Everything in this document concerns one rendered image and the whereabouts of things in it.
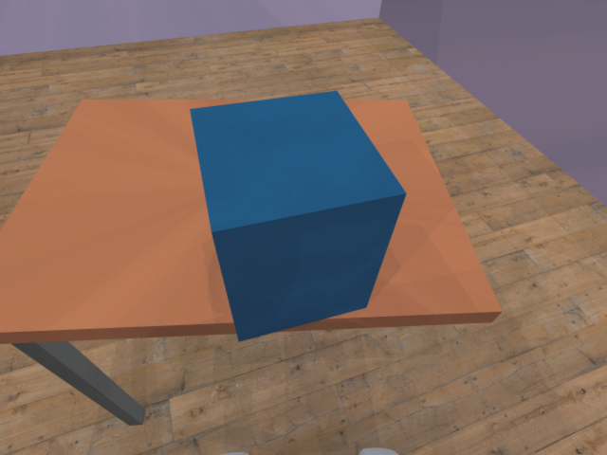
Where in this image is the table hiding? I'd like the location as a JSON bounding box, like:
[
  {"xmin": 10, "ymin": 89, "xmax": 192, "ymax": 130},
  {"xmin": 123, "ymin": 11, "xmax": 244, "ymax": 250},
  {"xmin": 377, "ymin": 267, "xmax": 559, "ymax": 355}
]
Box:
[{"xmin": 0, "ymin": 100, "xmax": 503, "ymax": 426}]

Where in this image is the carton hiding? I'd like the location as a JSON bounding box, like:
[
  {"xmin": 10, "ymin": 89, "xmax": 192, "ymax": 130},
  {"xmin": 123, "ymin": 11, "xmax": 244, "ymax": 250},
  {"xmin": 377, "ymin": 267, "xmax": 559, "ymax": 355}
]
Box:
[{"xmin": 190, "ymin": 91, "xmax": 406, "ymax": 342}]

